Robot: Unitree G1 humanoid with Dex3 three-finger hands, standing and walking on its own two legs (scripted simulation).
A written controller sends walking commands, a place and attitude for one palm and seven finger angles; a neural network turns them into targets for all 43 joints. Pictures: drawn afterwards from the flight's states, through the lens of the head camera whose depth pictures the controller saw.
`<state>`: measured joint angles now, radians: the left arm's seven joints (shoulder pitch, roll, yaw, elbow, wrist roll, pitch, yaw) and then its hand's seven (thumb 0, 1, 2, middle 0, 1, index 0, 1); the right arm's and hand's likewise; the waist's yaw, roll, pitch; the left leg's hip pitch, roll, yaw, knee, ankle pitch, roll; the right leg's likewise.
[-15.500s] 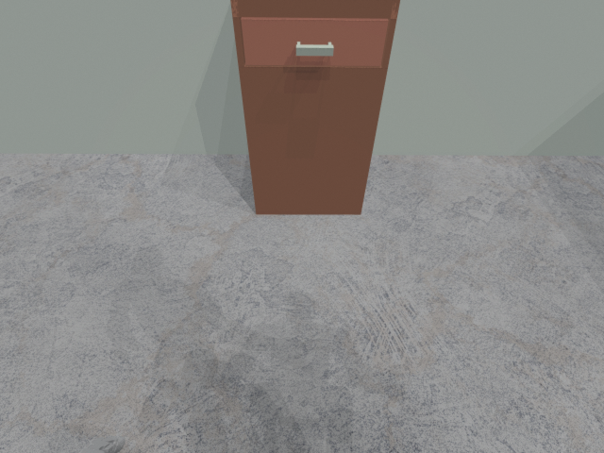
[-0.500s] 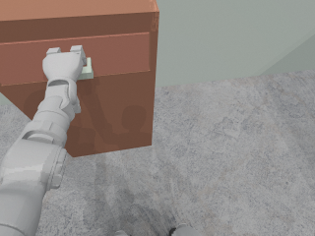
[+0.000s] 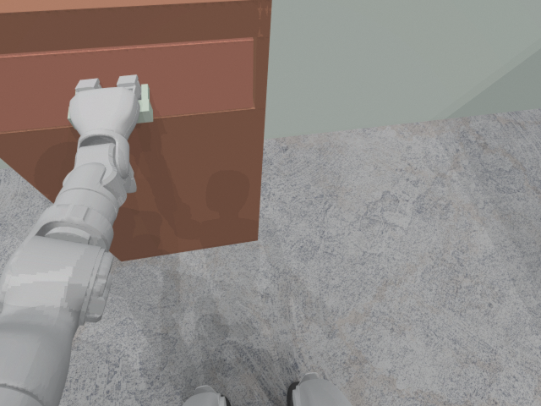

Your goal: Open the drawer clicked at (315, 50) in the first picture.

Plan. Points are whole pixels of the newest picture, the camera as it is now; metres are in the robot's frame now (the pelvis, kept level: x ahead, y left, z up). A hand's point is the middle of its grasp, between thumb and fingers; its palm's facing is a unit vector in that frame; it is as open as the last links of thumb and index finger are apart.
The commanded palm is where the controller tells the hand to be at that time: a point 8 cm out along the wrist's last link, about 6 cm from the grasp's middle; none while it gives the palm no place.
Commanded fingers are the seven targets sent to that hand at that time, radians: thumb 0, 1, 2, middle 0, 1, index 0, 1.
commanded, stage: lower the fingers behind the handle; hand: left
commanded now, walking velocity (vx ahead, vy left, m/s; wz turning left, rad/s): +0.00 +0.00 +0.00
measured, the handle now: (112, 103) +0.58 +0.19 +0.05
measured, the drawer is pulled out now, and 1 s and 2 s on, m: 0.00 0.00 0.09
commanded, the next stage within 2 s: close the thumb around the handle in 0.16 s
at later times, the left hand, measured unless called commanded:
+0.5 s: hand (121, 136) +0.53 +0.18 +0.03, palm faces -0.05 -0.02 -1.00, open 12.3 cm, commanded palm +0.52 +0.17 +0.08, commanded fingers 0.00 0.23 0.61 -0.35 -1.28 -0.35 -1.28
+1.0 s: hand (120, 137) +0.52 +0.18 +0.03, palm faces -0.05 -0.01 -1.00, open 5.8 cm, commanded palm +0.51 +0.17 +0.08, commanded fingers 0.00 0.90 0.90 -0.40 -1.35 -0.40 -1.35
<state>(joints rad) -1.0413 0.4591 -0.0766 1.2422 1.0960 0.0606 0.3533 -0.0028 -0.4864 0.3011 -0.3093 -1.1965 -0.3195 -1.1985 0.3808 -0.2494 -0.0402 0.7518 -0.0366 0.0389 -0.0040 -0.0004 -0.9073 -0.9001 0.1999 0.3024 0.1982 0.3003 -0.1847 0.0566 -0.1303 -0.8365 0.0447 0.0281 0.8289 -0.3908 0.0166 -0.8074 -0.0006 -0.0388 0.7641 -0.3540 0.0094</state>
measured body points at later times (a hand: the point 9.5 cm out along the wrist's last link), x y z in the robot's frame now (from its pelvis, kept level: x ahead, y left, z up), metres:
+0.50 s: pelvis +0.00 +0.00 +0.00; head +0.13 +0.00 +0.43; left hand +0.53 +0.18 +0.08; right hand -0.03 -0.27 -0.12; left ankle -0.01 +0.11 -0.70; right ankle -0.01 -0.13 -0.70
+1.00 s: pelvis +0.01 +0.00 +0.00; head +0.13 +0.00 +0.44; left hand +0.52 +0.18 +0.08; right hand -0.01 -0.27 -0.12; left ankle -0.01 +0.11 -0.70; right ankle -0.01 -0.13 -0.70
